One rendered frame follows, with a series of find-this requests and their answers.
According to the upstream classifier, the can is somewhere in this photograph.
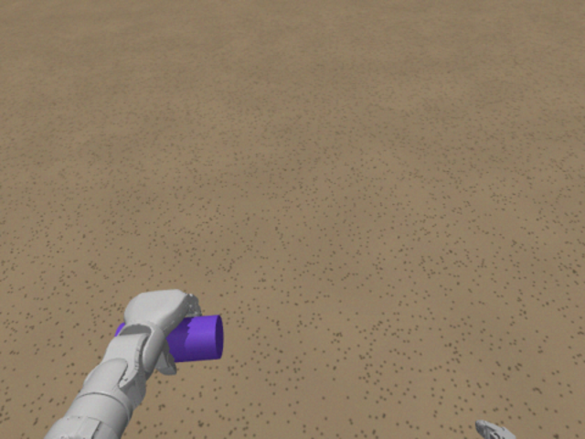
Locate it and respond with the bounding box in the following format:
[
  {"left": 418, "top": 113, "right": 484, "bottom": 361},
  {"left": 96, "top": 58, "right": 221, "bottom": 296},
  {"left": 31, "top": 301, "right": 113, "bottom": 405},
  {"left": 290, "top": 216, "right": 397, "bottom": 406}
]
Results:
[{"left": 114, "top": 315, "right": 224, "bottom": 363}]

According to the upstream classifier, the left robot arm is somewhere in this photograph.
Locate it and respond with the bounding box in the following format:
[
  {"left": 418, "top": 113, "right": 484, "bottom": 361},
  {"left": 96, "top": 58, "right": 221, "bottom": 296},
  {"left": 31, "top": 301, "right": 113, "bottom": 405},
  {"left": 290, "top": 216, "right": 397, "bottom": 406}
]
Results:
[{"left": 43, "top": 320, "right": 165, "bottom": 439}]

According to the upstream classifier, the right robot hand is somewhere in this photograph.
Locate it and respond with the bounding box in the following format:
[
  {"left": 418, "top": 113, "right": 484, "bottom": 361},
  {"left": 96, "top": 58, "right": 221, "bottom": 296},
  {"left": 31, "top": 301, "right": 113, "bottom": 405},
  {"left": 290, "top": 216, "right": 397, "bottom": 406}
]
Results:
[{"left": 475, "top": 420, "right": 516, "bottom": 439}]

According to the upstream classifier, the left robot hand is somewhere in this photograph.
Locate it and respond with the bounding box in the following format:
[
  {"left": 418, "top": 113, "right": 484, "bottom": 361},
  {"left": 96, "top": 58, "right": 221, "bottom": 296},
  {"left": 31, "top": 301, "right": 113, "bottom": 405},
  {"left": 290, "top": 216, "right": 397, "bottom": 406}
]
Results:
[{"left": 123, "top": 289, "right": 202, "bottom": 375}]

